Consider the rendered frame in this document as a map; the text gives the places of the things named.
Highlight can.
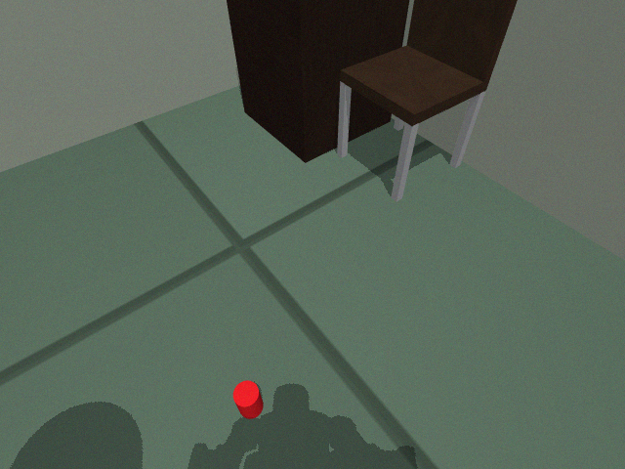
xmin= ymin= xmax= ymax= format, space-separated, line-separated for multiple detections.
xmin=233 ymin=380 xmax=264 ymax=419

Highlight chair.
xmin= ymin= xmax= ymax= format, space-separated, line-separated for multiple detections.
xmin=337 ymin=0 xmax=518 ymax=201

